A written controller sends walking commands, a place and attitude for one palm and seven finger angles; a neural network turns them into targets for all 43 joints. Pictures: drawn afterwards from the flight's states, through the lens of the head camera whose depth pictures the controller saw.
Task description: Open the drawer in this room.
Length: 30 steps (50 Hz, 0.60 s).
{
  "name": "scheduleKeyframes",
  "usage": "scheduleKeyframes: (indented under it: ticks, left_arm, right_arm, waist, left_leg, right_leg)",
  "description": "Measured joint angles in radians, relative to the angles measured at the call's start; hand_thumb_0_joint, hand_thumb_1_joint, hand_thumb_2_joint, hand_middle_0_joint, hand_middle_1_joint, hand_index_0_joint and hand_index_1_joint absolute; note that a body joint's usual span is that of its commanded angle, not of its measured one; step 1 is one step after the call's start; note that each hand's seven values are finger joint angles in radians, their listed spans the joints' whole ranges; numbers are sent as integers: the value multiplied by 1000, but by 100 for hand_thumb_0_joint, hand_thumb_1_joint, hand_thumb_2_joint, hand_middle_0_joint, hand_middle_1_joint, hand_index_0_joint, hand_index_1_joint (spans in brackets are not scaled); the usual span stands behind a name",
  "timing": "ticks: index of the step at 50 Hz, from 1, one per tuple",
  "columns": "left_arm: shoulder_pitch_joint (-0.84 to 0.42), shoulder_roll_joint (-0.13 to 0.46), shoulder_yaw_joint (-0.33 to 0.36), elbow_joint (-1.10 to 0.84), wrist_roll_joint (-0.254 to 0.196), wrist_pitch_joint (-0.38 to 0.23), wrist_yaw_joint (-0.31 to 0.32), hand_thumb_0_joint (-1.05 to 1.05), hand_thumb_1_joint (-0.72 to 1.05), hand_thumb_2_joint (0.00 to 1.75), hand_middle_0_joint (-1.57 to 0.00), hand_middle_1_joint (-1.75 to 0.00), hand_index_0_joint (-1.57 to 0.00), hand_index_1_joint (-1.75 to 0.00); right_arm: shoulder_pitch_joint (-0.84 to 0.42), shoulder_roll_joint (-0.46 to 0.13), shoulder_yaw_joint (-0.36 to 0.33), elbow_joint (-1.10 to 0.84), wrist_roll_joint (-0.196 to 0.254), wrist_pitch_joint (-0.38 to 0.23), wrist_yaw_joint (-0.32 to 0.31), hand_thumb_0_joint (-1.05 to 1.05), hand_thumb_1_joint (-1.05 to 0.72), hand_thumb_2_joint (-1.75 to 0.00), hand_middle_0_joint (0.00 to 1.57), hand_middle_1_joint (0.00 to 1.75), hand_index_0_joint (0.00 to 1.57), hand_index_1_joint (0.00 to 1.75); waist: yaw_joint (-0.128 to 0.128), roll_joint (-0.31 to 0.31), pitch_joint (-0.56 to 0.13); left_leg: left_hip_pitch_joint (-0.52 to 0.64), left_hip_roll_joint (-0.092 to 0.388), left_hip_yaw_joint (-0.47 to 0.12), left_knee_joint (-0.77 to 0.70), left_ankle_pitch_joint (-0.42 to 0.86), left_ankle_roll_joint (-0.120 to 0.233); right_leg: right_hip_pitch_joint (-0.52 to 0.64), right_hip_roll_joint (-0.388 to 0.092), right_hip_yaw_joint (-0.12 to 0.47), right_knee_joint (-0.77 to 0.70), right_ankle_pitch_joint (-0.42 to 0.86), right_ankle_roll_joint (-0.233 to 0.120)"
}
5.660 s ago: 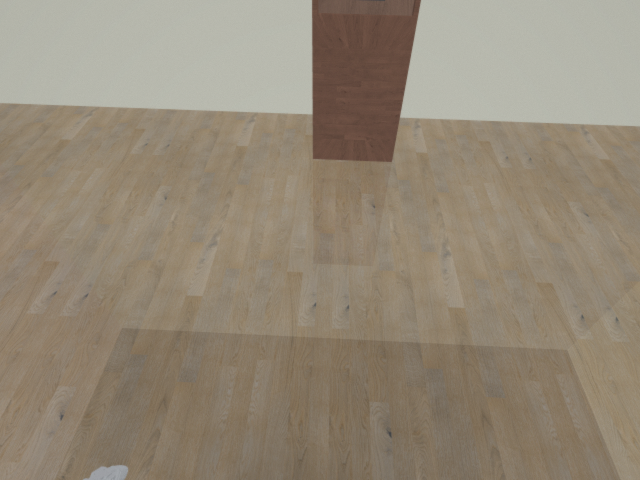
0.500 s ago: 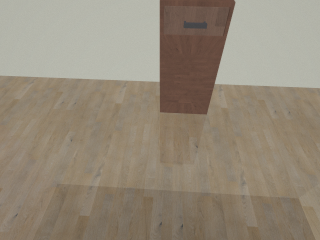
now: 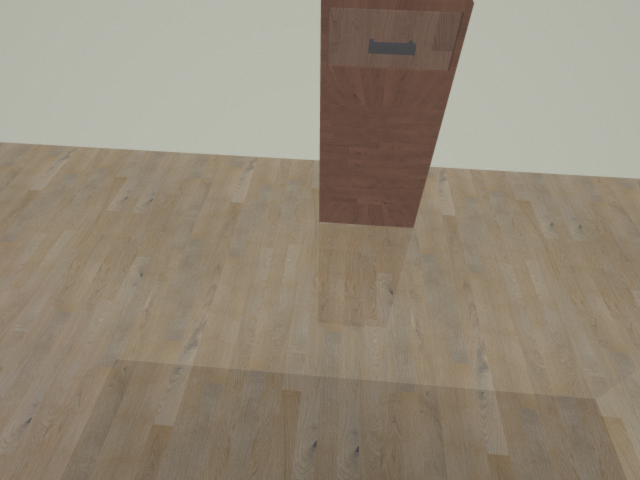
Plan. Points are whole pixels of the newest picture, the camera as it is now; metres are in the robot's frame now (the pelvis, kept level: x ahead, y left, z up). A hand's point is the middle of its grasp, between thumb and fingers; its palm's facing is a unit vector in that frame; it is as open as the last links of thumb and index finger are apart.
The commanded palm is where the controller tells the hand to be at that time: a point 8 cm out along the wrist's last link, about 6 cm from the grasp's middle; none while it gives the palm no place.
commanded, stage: stand and wait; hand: left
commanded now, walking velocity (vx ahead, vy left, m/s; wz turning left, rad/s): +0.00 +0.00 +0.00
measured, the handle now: (391, 45) +1.25 -0.14 +0.02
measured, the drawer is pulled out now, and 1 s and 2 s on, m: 0.00 0.00 0.00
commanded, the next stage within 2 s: look at it before walking up in 0.24 s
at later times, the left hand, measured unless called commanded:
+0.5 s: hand out of the picture -0.02 +0.18 -0.17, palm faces +0.03 -0.98 -0.20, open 7.4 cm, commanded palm none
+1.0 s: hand out of the picture +0.03 +0.24 -0.16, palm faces +0.00 -0.96 -0.28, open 7.4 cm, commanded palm none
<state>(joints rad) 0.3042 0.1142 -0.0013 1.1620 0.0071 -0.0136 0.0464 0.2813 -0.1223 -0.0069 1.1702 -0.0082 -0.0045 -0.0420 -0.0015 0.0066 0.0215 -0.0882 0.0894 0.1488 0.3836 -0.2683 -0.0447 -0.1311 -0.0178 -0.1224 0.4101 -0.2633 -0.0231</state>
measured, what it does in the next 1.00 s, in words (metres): stands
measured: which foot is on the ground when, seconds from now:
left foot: down 0.00-1.00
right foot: down 0.00-1.00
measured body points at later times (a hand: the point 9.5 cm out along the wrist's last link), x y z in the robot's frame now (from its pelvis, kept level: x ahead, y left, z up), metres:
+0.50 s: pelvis -0.02 +0.01 +0.00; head +0.00 +0.00 +0.45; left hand -0.02 +0.23 -0.16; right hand -0.03 -0.21 -0.16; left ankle -0.04 +0.14 -0.74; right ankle -0.02 -0.10 -0.74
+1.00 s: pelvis -0.02 +0.02 +0.00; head +0.00 +0.02 +0.45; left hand +0.03 +0.29 -0.14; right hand +0.02 -0.25 -0.14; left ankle -0.04 +0.14 -0.74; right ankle -0.03 -0.10 -0.74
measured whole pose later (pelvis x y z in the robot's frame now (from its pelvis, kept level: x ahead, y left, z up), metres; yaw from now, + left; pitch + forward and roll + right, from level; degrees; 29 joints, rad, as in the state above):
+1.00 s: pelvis -0.02 +0.02 +0.00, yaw +0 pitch -1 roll +0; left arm 0.17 0.26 0.02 1.12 0.01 -0.02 0.01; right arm 0.18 -0.26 -0.01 1.13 -0.01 -0.02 -0.02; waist 0.00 0.00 0.04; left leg -0.09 0.06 0.16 0.34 -0.23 -0.01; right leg -0.13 -0.04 -0.11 0.36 -0.21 0.00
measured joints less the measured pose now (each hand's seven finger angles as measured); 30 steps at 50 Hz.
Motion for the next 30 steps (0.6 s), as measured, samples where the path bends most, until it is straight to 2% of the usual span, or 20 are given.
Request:
scheduleKeyframes:
  ticks: [17,30]
  left_arm:
    - [-14,16,5,-13,0,-1,-6,1,91,90,-20,-30,-20,-30]
    - [-47,51,11,-28,2,-2,-13,1,91,90,-20,-30,-20,-30]
  right_arm:
    - [7,-5,-2,-4,-1,-1,7,1,-91,-90,20,30,20,30]
    - [-8,-36,-6,-14,-1,-5,13,1,-91,-90,20,30,20,30]
  waist:
    - [-2,1,10]
    - [-5,-3,17]
  left_leg:
    - [-15,-3,2,-2,17,7]
    - [-19,-13,9,-7,26,18]
  right_leg:
    - [-13,-2,3,-10,24,1]
    - [-19,-11,10,-16,37,10]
